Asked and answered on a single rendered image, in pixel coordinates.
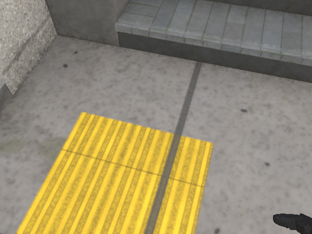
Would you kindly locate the right robot hand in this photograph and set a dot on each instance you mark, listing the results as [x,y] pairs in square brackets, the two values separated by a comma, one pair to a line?
[300,222]

